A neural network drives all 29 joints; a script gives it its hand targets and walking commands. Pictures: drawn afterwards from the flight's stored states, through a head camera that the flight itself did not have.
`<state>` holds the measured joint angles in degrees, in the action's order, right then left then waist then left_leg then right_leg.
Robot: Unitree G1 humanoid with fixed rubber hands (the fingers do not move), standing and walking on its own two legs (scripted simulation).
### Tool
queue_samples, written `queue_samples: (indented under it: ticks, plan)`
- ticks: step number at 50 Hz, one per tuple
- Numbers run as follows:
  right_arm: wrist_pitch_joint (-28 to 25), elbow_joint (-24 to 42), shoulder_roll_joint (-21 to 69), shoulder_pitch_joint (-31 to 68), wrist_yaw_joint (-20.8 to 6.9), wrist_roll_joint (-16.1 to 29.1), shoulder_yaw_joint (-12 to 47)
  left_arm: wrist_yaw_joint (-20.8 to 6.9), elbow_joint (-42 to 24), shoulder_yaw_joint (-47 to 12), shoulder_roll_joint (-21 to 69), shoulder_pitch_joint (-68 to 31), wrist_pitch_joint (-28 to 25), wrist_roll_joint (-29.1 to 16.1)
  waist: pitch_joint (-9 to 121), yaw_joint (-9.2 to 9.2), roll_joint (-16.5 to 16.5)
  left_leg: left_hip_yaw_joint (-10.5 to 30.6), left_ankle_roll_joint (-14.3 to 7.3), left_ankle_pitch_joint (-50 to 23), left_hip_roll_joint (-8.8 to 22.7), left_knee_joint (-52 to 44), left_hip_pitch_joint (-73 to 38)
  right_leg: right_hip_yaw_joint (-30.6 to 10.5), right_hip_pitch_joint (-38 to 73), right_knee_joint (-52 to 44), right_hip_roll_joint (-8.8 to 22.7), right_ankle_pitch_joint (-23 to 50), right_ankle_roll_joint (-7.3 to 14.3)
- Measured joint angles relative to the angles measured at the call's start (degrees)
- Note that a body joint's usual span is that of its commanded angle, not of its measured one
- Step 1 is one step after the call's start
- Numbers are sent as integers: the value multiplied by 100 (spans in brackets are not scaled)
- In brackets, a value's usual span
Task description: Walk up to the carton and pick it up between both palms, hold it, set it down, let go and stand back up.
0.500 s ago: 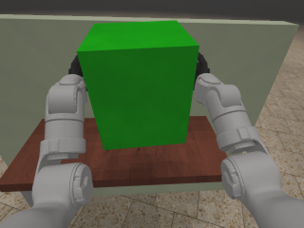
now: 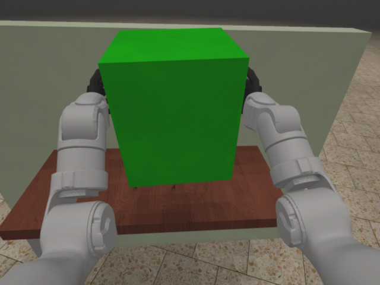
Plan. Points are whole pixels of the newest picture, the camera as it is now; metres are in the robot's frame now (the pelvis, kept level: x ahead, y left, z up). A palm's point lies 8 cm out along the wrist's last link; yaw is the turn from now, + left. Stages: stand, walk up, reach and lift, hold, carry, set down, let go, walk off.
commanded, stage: hold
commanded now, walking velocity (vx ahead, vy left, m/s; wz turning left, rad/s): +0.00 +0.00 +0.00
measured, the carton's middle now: (176, 105) +0.39 +0.01 +0.27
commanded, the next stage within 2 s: none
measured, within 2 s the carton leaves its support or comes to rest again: neither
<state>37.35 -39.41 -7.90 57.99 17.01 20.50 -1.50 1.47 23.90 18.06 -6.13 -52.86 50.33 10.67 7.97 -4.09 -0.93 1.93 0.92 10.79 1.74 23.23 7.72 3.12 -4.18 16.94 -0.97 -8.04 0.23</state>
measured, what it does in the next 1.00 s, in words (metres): stands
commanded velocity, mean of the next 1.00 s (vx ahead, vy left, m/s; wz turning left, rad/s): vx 0.00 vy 0.00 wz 0.00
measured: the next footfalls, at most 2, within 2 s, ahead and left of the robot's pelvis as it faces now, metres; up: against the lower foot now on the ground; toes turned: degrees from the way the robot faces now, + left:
none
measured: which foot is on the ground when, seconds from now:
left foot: down 0.00-1.00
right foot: down 0.00-1.00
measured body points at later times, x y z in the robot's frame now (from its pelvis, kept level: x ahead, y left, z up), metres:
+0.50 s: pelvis +0.00 +0.00 +0.00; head -0.09 +0.01 +0.44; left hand +0.39 +0.16 +0.29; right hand +0.38 -0.14 +0.29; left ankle +0.03 +0.12 -0.75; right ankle +0.02 -0.12 -0.75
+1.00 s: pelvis +0.00 +0.00 +0.00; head -0.08 +0.01 +0.44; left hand +0.39 +0.16 +0.28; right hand +0.39 -0.14 +0.28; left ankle +0.03 +0.12 -0.75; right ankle +0.02 -0.12 -0.75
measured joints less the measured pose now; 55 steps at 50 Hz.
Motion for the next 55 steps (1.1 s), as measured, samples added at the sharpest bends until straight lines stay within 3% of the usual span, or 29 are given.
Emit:
queue_samples:
  ticks: [25,55]
  plan:
    - [-7,-134,-2,68,11,-7,7,9,225,0,-54,-88,-101,-56,60,2,13,30,12,-21,3,-4,78,22,-74,7,-7,6,12]
    - [69,177,-25,-127,68,106,98,16,-142,-33,17,117,-15,-38,-1,-31,4,40,6,44,2,40,22,21,16,-19,-11,-23,-2]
